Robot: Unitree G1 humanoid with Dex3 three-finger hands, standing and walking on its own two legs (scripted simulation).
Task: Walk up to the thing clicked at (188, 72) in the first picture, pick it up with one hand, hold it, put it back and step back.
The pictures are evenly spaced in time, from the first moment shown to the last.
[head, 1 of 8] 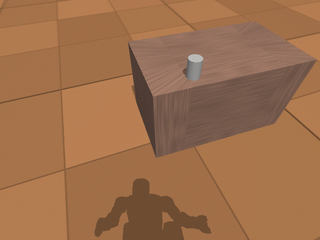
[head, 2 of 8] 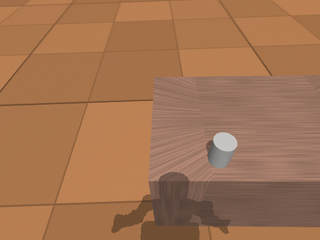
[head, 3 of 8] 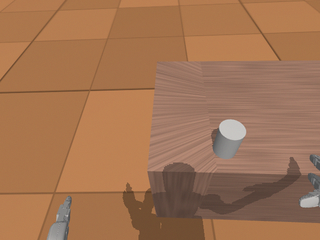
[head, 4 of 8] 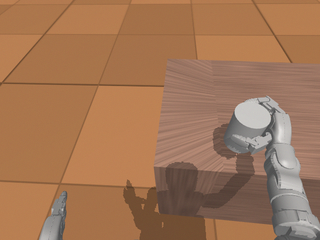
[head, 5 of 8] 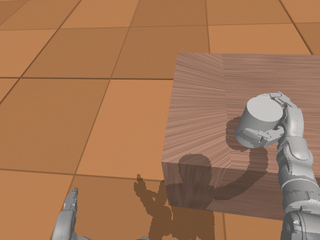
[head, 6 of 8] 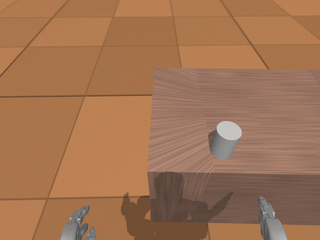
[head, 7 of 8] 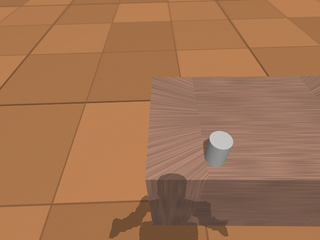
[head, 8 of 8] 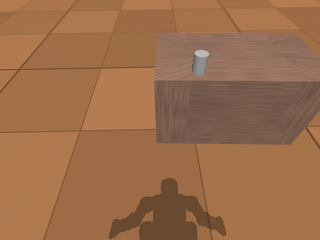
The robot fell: no
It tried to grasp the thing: yes
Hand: right
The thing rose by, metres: 0.25
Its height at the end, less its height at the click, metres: +0.00
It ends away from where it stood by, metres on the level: 0.00
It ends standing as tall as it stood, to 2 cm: yes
